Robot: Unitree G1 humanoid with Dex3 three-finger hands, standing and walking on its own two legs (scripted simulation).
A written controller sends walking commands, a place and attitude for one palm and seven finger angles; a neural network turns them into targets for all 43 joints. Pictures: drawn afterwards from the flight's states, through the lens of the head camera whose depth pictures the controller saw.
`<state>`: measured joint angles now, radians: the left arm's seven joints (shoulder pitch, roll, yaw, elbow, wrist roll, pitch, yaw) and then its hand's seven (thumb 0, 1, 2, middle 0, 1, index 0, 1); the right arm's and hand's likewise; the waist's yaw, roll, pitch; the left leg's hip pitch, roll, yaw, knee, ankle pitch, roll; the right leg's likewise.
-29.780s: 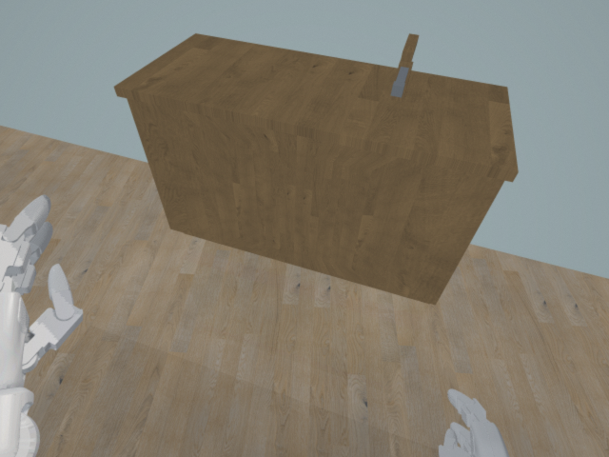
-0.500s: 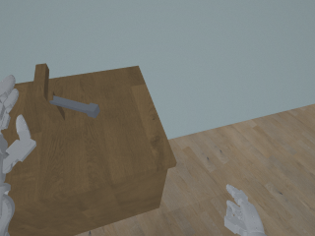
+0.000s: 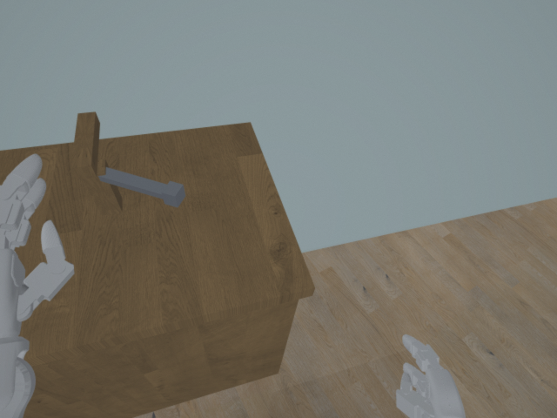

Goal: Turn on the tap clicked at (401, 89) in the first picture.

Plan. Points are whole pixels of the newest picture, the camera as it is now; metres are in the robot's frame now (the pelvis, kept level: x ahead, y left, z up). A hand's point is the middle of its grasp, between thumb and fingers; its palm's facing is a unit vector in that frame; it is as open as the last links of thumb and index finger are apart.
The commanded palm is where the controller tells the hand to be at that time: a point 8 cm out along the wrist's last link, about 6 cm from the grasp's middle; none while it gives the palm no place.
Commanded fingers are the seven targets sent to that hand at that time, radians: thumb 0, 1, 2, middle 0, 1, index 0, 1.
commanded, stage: look again from close up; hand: left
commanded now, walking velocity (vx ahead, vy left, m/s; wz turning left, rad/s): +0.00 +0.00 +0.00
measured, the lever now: (173, 194) +0.43 +0.21 +0.05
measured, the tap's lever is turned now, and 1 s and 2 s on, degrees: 57 57 57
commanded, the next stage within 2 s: turn the palm inward beside the body in 0.12 s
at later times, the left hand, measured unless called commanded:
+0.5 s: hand (89, 276) +0.23 +0.23 +0.14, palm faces +0.35 -0.87 -0.34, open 7.4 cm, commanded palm +0.16 +0.28 +0.17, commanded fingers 0.00 0.90 0.90 -0.20 -0.30 -0.20 -0.30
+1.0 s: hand (102, 292) +0.21 +0.21 +0.15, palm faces +0.50 -0.81 -0.30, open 7.4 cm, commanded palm +0.14 +0.25 +0.15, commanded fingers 0.00 0.90 0.90 -0.20 -0.30 -0.20 -0.30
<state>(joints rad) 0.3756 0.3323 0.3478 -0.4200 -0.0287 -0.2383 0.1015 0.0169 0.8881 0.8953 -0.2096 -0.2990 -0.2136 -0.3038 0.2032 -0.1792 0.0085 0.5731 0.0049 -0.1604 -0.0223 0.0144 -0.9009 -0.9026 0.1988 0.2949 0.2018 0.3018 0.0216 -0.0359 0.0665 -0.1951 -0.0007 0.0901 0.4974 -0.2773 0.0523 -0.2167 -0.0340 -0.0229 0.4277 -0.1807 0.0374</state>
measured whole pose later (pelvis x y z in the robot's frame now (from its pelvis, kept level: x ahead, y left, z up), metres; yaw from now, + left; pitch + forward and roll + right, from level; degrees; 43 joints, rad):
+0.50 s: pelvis +0.01 -0.01 -0.01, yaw +2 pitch +1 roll +0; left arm 0.36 0.33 0.28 -0.45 -0.06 0.00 0.05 0.02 0.89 0.90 -0.20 -0.30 -0.21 -0.30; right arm 0.14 -0.20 0.03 0.62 -0.02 -0.09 0.02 0.01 -0.90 -0.90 0.20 0.30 0.20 0.30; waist 0.04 -0.01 -0.01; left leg -0.27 -0.03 0.06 0.55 -0.30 0.04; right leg -0.29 -0.04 -0.01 0.55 -0.28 0.02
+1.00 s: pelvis +0.02 -0.07 -0.02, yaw +5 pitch +2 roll +0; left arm 0.41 0.35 0.37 -0.36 -0.19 -0.06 0.07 0.02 0.89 0.89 -0.21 -0.30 -0.21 -0.30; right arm 0.20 -0.25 -0.02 0.66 0.03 -0.13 -0.05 0.01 -0.90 -0.90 0.20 0.29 0.20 0.30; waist 0.05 0.04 -0.07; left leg -0.33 0.04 -0.02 0.66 -0.36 -0.04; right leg -0.34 0.02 -0.09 0.67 -0.37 -0.06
